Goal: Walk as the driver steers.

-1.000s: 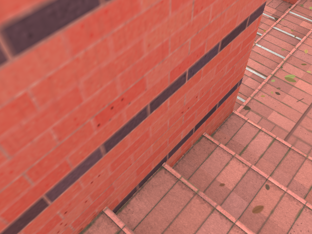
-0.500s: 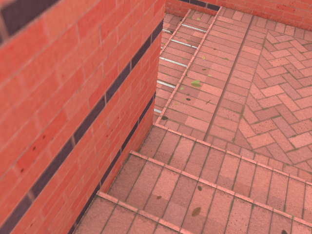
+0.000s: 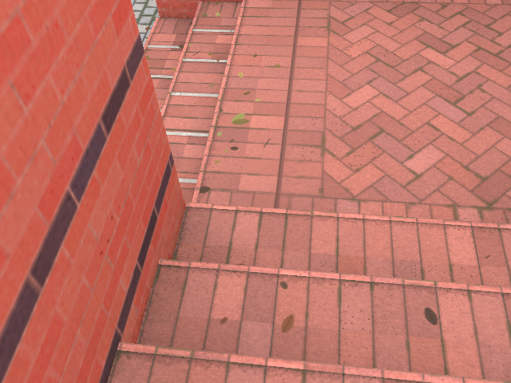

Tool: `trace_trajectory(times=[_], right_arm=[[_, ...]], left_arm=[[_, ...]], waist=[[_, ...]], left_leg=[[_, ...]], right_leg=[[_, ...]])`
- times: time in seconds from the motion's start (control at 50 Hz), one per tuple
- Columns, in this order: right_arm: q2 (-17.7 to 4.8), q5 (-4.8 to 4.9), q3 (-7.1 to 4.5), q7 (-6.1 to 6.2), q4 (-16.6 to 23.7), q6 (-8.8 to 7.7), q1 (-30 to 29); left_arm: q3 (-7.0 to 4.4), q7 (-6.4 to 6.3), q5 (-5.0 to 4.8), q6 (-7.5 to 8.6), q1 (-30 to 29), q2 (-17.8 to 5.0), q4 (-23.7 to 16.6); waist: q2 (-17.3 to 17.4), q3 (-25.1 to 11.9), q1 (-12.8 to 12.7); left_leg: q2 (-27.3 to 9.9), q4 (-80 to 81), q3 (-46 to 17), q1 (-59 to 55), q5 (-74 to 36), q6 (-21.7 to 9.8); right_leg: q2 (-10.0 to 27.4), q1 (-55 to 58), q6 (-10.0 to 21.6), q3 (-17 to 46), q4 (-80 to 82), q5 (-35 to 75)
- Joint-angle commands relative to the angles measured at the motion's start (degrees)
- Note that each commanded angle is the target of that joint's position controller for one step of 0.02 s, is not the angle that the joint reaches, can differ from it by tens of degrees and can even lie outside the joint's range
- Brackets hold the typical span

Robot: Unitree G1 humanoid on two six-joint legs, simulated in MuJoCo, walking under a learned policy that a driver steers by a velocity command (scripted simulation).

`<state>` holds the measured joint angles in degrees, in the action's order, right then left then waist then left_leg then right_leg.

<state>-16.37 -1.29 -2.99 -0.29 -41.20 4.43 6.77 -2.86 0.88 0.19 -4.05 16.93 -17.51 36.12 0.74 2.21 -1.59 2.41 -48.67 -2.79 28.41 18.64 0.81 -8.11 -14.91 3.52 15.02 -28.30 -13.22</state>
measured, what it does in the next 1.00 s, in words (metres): steps on the spot: left foot, then right foot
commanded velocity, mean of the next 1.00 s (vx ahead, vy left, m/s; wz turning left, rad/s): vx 0.00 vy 0.00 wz -0.33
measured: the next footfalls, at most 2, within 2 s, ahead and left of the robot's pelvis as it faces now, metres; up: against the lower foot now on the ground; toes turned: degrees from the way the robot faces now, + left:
left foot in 0.14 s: +0.06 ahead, +0.10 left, +0.00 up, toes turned -10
right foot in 0.60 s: +0.02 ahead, -0.07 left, +0.00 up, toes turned -13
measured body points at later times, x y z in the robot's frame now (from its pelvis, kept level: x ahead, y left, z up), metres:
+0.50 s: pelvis +0.01 +0.04 +0.00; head +0.03 +0.06 +0.45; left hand +0.20 +0.26 -0.13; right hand +0.04 -0.23 -0.11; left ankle +0.02 +0.11 -0.74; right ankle -0.01 -0.09 -0.70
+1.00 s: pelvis +0.02 +0.02 +0.00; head +0.02 +0.02 +0.45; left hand +0.18 +0.23 -0.14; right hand +0.02 -0.24 -0.13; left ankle +0.02 +0.11 -0.74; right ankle -0.02 -0.06 -0.74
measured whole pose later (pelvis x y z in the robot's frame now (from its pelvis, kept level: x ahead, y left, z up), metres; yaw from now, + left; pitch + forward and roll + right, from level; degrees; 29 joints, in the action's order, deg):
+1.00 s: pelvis +0.02 +0.02 +0.00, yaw -15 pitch -1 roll +0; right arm -13.2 -0.9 0.1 -0.5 -50.2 1.1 15.6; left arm -0.5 -0.5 0.2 -1.5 9.3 -12.0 56.2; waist -0.5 -0.1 1.4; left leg 1.8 -20.0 5.2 6.0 13.3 -2.8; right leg -2.7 -7.7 2.6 1.3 -22.2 -13.5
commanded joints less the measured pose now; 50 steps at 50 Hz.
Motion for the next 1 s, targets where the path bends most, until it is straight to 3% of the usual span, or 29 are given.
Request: trace_trajectory(times=[0.02,0.04,0.06,0.1,0.12,0.14,0.16,0.18,0.2,0.22,0.24,0.26,0.28,0.3,0.36,0.4,0.42,0.48,0.54,0.58,0.6,0.62,0.64,0.68,0.72,0.76,0.8,0.98,1.0], right_arm=[[-4.9,0.59,-0.53,0.40,5.7,-1.58,-4.0],[-4.9,1.14,-0.38,0.80,5.8,-1.91,-3.2],[-4.0,1.06,-0.04,0.69,6.0,-2.10,-2.2],[-4.5,1.12,-0.14,1.17,4.9,-2.48,2.6],[-5.1,0.84,-0.37,1.61,4.0,-2.96,5.8],[-7.6,0.18,-0.89,1.94,4.0,-3.34,6.2],[-12.6,0.31,-1.31,2.11,6.5,-3.20,4.3],[-12.4,1.15,-1.50,1.47,5.2,-2.96,7.0],[-9.7,1.43,-0.82,1.05,4.9,-3.35,7.0],[-7.1,1.38,-0.21,0.79,5.4,-3.57,4.4],[-6.3,0.69,0.05,0.98,6.0,-3.59,2.5],[-5.4,0.80,0.50,1.65,6.2,-3.85,1.3],[-5.0,0.62,0.59,1.80,6.3,-4.19,1.7],[-5.0,0.87,0.59,1.60,6.3,-4.09,2.3],[-5.1,0.30,0.59,1.33,5.3,-3.46,6.3],[-5.2,0.85,0.56,1.32,4.6,-4.10,7.1],[-5.1,0.70,0.54,1.41,4.0,-4.41,6.9],[-5.0,0.46,0.83,0.99,3.5,-4.73,6.2],[-4.9,0.81,1.01,0.53,2.1,-4.49,7.5],[-4.9,1.25,1.21,0.35,1.4,-4.17,7.5],[-3.6,1.12,1.66,0.11,1.2,-4.62,8.8],[-1.0,1.38,2.07,-0.53,2.4,-4.90,13.7],[-1.7,1.29,2.25,-0.22,0.8,-4.23,12.9],[-2.4,1.32,1.93,-0.59,0.1,-3.91,10.7],[-3.2,0.39,1.62,-1.29,-0.4,-3.54,10.2],[-2.6,0.31,1.87,-1.25,-1.2,-3.67,10.5],[-2.0,0.44,1.99,-0.98,-2.3,-3.71,10.7],[-1.9,0.45,2.01,0.12,-7.5,-3.85,10.3],[-1.9,0.42,2.09,0.12,-8.4,-3.91,10.8]], left_arm=[[-3.36,-0.11,0.20,-0.04,0.9,-11.0,-3.6],[-3.13,-0.02,0.47,-0.35,0.3,-10.6,-3.8],[-3.01,0.39,0.36,-0.44,-1.8,-10.5,-4.2],[-2.76,1.08,-0.09,0.00,-3.7,-9.7,-4.6],[-2.50,0.94,-0.59,0.15,-4.4,-9.0,-4.7],[-1.93,0.59,-0.87,0.43,-1.9,-6.1,-4.4],[-1.48,0.50,-0.90,0.59,2.7,-3.2,-4.9],[-3.22,-0.19,1.02,0.42,0.2,-10.2,-4.6],[-3.64,-0.34,1.32,0.28,-1.2,-10.7,-4.1],[-3.49,0.00,1.18,0.07,-1.4,-10.0,-2.9],[-3.21,0.40,0.86,-0.19,-1.1,-8.8,-2.0],[-3.08,0.65,0.85,-0.63,-0.3,-8.1,-0.5],[-2.87,0.84,0.86,-1.06,-1.0,-7.6,-0.1],[-2.96,0.98,0.54,-1.03,-2.0,-7.5,0.3],[-2.27,1.31,0.09,-1.48,-5.5,-4.8,0.9],[-1.61,1.20,0.21,-1.35,-7.0,-3.5,1.1],[-1.02,0.93,0.62,-1.46,-7.1,-2.3,1.5],[-0.18,0.28,0.50,-1.35,-8.6,-1.3,2.2],[0.69,-0.28,0.25,-0.89,-8.1,-0.1,3.4],[1.29,-0.59,0.43,0.19,-5.3,0.7,4.9],[1.28,-0.95,1.49,1.09,-4.2,-1.1,5.4],[0.24,-1.05,1.86,2.00,-5.8,-6.8,5.0],[0.84,-0.82,0.44,2.40,-7.1,-3.4,6.0],[1.84,-0.38,0.21,2.60,-10.0,-0.4,6.2],[1.68,-0.76,0.22,2.37,-9.4,-0.7,8.1],[1.47,-0.61,-0.21,2.51,-9.0,-0.8,9.7],[1.43,-0.58,-0.15,2.68,-8.9,-0.5,11.1],[1.28,-1.67,0.03,3.21,-8.1,-0.1,18.7],[1.20,-1.79,0.07,3.17,-7.0,0.0,19.9]], waist=[[-9.7,-5.3,-1.4],[-9.1,-5.5,-1.0],[-9.3,-5.5,-0.1],[-8.6,-6.0,2.4],[-6.5,-6.5,3.9],[1.5,-7.6,2.7],[13.6,-7.5,0.1],[8.3,-5.4,2.4],[5.6,-4.1,1.3],[3.8,-2.5,0.5],[5.3,-2.6,-0.2],[7.1,-3.0,-0.4],[8.3,-3.5,0.3],[6.8,-3.4,0.8],[5.9,-3.1,2.4],[6.1,-2.4,2.8],[6.7,-3.0,2.6],[7.1,-2.6,2.2],[6.8,-3.8,1.9],[4.5,-4.6,-0.6],[2.3,-6.9,0.1],[-8.3,-7.4,5.0],[-10.0,-6.0,3.0],[-8.7,-4.0,3.1],[-7.1,-3.4,2.8],[-3.4,-3.9,2.9],[-2.2,-4.0,2.8],[-1.3,-2.4,2.9],[-1.4,-3.5,2.9]], left_leg=[[1.6,5.1,-1.0,2.4,3.3,-0.8],[2.2,6.3,-0.9,-0.3,4.8,-1.0],[2.2,8.8,-1.2,-3.9,4.4,-1.1],[2.3,17.9,-0.8,-13.3,1.8,-1.5],[0.3,24.8,-1.4,-21.2,-3.5,-2.0],[-7.7,29.6,-8.9,-29.5,-4.1,-3.9],[-22.3,30.6,-24.8,-35.8,-15.2,-8.5],[-24.4,29.9,-26.5,-28.2,-23.2,-14.0],[-23.6,29.4,-23.4,-24.7,-25.9,-15.5],[-19.9,29.6,-17.3,-21.1,-26.0,-14.7],[-16.6,29.6,-12.3,-20.3,-27.2,-13.8],[-14.2,29.7,-8.6,-19.7,-31.1,-13.2],[-13.3,29.8,-5.8,-19.6,-31.5,-12.9],[-13.1,30.3,-4.9,-19.6,-28.6,-12.7],[-13.6,30.6,-4.8,-21.2,-23.7,-13.1],[-13.8,32.0,-5.6,-21.0,-13.3,-12.6],[-14.0,31.8,-5.1,-18.8,-13.9,-12.5],[-14.1,30.7,-4.0,-15.8,-15.4,-13.0],[-14.6,27.3,-4.6,-17.0,-25.1,-13.8],[-13.8,24.3,-4.1,-16.4,-24.7,-10.7],[-12.4,22.2,-3.0,-11.5,-19.9,-7.5],[-6.1,20.0,1.8,-7.1,-6.0,-4.7],[-5.3,22.9,2.1,-11.5,0.9,-3.1],[-4.7,25.8,1.9,-18.0,-4.9,-2.1],[-5.3,27.4,1.9,-21.0,-11.0,-2.4],[-5.9,28.5,1.6,-21.6,-12.9,-2.8],[-6.1,29.2,1.4,-21.9,-12.9,-3.0],[-7.3,31.5,0.4,-24.6,-13.8,-3.4],[-7.0,31.8,0.6,-25.1,-9.5,-3.6]], right_leg=[[14.6,9.4,7.5,17.7,4.9,21.7],[14.6,8.7,7.9,19.1,5.5,22.1],[14.1,7.2,8.3,19.3,5.5,24.5],[12.6,3.5,6.0,19.7,4.7,23.0],[11.0,-1.1,3.7,18.8,2.7,16.4],[6.8,-7.4,0.8,13.7,-4.9,-3.3],[-2.2,-19.2,-2.1,1.9,-18.4,-22.9],[-2.9,-21.9,-2.5,-2.0,-26.8,-24.8],[0.0,-20.9,-2.8,-2.7,-32.3,-20.9],[1.3,-19.8,-3.3,-3.7,-35.5,-15.8],[1.3,-19.7,-3.7,-5.5,-38.2,-12.6],[0.9,-19.6,-4.4,-6.7,-40.0,-10.0],[1.5,-19.4,-5.0,-8.3,-40.7,-8.8],[2.3,-20.0,-5.3,-8.7,-39.6,-6.7],[3.0,-20.2,-5.9,-10.0,-33.8,-6.9],[3.8,-18.4,-5.6,-9.2,-26.4,-5.7],[3.6,-14.6,-5.0,-10.6,-26.5,-5.6],[4.3,-8.5,-3.5,-13.6,-19.0,-9.3],[4.5,-2.9,-2.4,-16.1,-10.3,-10.5],[6.9,5.7,-0.9,-14.1,8.3,1.6],[12.2,15.0,0.3,-6.9,10.1,8.5],[21.7,17.2,4.2,3.7,6.2,27.0],[22.7,10.3,7.6,3.9,5.8,30.6],[18.1,5.2,4.4,-0.2,7.8,20.9],[15.1,4.5,2.1,-3.4,8.2,19.5],[14.5,6.1,2.1,-4.5,7.3,20.8],[14.4,6.3,2.1,-4.9,7.2,20.0],[13.8,4.6,1.7,-5.9,9.6,16.5],[13.2,5.3,1.7,-6.4,10.0,10.4]])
